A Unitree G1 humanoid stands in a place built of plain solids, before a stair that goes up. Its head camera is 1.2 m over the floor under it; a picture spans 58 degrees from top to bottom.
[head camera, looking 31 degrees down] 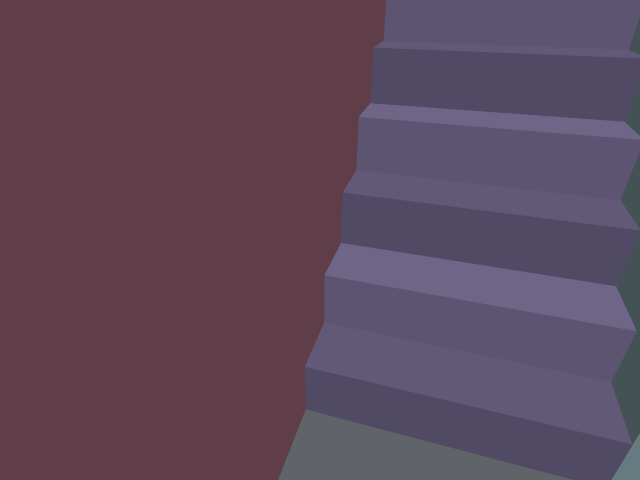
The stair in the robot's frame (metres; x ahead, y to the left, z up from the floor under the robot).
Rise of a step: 0.20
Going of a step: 0.21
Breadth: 0.87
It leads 17 degrees to the right of straight ahead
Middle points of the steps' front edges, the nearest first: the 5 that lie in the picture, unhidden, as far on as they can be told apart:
0.80 -0.37 0.20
0.99 -0.43 0.40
1.19 -0.49 0.59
1.39 -0.55 0.79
1.58 -0.61 0.99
